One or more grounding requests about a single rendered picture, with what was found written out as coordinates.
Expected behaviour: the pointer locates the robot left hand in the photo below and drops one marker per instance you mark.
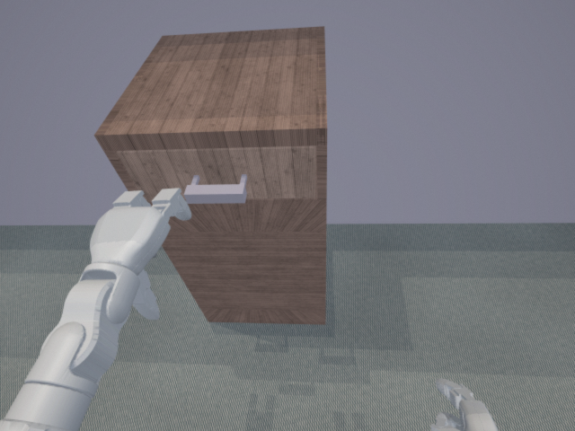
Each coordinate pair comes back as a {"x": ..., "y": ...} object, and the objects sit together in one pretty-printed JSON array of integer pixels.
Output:
[{"x": 131, "y": 234}]

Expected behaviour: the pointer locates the drawer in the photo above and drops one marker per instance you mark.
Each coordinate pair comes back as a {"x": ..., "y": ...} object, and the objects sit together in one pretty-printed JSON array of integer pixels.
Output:
[{"x": 272, "y": 172}]

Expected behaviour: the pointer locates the cabinet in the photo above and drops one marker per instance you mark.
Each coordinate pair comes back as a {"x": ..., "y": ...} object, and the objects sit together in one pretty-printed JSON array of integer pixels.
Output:
[{"x": 262, "y": 261}]

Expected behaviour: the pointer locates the handle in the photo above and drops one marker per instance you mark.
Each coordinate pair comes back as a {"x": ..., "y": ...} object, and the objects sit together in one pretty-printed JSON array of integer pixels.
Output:
[{"x": 215, "y": 194}]

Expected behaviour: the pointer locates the left robot forearm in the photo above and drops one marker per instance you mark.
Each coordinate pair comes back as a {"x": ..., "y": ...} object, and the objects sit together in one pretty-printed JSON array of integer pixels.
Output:
[{"x": 60, "y": 386}]

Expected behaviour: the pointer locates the robot right hand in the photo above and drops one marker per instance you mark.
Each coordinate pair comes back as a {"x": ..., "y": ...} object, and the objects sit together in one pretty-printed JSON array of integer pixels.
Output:
[{"x": 474, "y": 416}]

